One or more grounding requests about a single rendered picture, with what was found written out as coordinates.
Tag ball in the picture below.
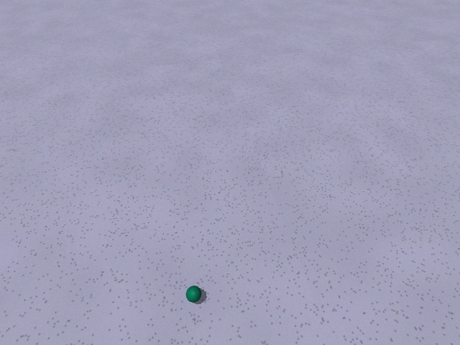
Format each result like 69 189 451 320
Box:
186 286 201 303

